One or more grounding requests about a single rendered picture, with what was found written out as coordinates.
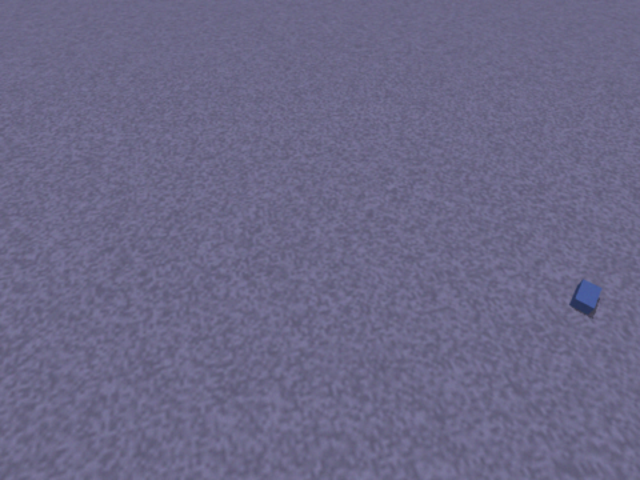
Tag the small box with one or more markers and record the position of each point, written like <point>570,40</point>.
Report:
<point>585,296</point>

